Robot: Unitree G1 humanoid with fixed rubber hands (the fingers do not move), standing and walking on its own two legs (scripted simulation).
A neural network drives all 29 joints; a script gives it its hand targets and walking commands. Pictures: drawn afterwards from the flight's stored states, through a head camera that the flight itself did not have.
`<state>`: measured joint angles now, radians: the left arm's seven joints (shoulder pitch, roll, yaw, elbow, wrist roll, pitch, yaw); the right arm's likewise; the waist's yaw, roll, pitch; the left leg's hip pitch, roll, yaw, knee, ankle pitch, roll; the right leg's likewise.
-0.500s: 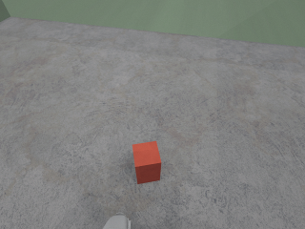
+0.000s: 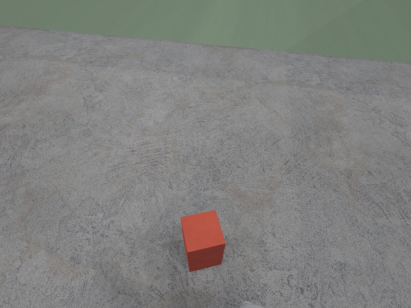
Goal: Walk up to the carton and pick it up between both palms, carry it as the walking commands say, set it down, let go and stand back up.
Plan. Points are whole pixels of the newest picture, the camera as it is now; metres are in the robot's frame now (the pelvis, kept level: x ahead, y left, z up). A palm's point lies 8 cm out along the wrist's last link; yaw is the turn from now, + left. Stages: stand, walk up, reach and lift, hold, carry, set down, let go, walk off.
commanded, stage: walk up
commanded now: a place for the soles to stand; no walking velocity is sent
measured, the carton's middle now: (202, 242) +0.50 +0.01 -0.64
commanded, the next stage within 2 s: none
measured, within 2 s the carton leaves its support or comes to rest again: neither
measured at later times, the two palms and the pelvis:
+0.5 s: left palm out of the picture +0.13 +0.29 -0.11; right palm out of the picture +0.11 -0.33 -0.09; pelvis +0.03 -0.01 +0.01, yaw -2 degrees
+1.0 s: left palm out of the picture +0.12 +0.29 -0.09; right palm out of the picture +0.08 -0.34 -0.10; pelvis +0.05 -0.03 +0.01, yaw +4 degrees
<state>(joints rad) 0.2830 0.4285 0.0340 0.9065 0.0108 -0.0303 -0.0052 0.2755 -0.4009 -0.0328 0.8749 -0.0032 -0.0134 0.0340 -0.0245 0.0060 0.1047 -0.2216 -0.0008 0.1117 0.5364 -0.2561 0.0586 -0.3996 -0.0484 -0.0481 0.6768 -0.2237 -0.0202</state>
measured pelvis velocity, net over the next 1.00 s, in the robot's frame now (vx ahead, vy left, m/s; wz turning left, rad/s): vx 0.05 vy -0.03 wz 0.06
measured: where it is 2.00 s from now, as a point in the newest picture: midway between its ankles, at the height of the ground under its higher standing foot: outside the picture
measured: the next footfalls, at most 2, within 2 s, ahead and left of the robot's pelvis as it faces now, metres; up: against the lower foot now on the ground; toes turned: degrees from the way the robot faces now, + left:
right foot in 0.04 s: +0.13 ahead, -0.13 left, +0.00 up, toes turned -4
right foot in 1.20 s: +0.23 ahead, -0.18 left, +0.00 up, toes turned +23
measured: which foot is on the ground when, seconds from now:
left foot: down 0.00-1.00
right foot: up 0.00-0.02, down 0.04-0.90, up 0.92-1.00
